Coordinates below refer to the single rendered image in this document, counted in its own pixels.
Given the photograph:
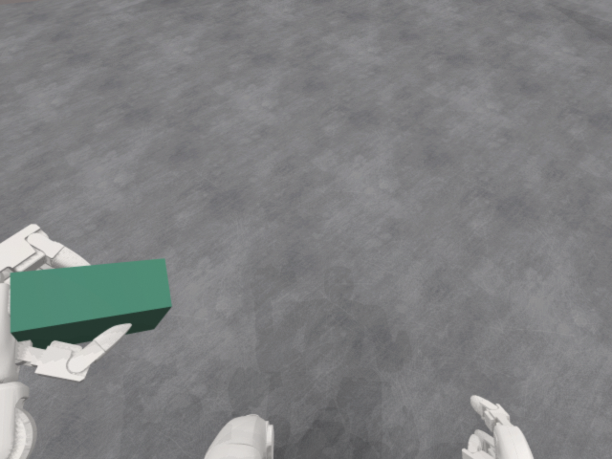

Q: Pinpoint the robot left hand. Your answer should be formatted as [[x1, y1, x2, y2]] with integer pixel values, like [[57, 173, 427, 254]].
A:
[[0, 224, 132, 383]]

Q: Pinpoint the sponge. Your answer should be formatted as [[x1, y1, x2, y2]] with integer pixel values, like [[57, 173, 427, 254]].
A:
[[11, 258, 172, 350]]

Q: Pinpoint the robot right hand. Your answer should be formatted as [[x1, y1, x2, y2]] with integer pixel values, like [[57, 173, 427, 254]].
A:
[[462, 395, 534, 459]]

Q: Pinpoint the left robot forearm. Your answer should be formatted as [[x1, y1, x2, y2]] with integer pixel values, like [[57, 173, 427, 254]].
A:
[[0, 382, 37, 459]]

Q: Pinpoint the left robot thigh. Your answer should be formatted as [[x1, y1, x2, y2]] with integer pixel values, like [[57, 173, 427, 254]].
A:
[[204, 416, 274, 459]]

